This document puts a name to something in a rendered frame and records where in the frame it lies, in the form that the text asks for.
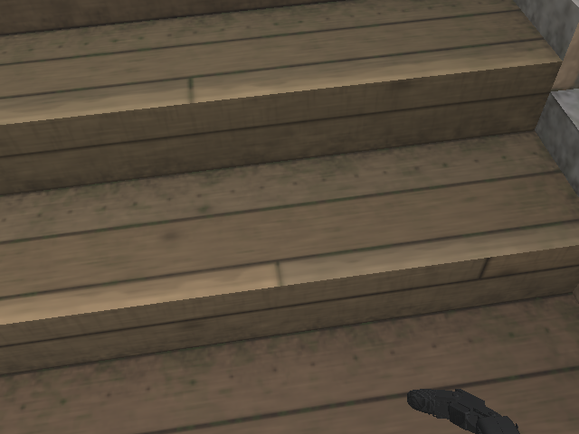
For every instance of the robot right hand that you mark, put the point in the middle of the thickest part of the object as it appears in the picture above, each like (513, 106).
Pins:
(462, 409)

